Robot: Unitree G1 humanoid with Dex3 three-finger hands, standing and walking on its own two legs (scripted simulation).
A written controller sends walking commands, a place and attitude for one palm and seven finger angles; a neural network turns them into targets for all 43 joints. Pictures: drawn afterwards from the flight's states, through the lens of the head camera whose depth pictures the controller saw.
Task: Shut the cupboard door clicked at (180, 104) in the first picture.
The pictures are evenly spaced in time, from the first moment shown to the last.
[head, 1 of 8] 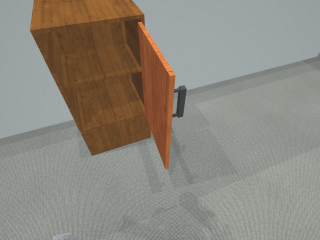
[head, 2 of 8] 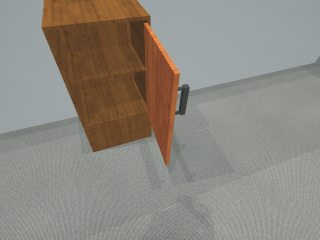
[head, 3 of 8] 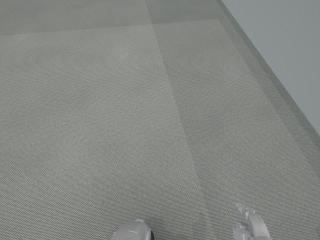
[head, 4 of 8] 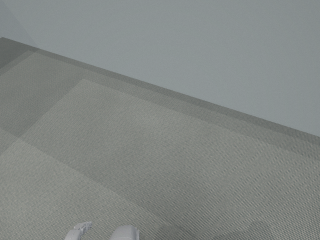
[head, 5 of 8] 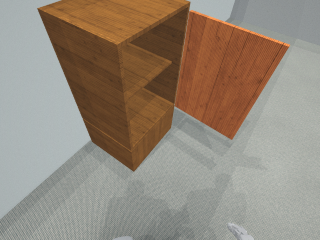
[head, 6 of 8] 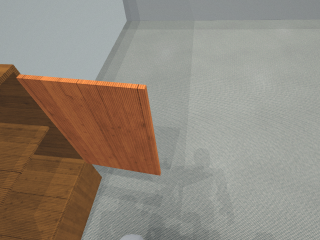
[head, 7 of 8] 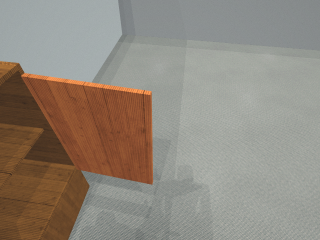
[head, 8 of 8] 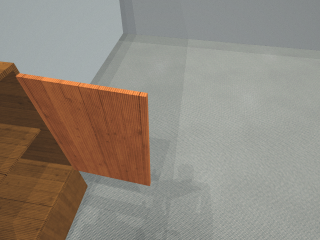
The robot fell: no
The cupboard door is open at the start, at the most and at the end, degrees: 86 86 86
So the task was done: no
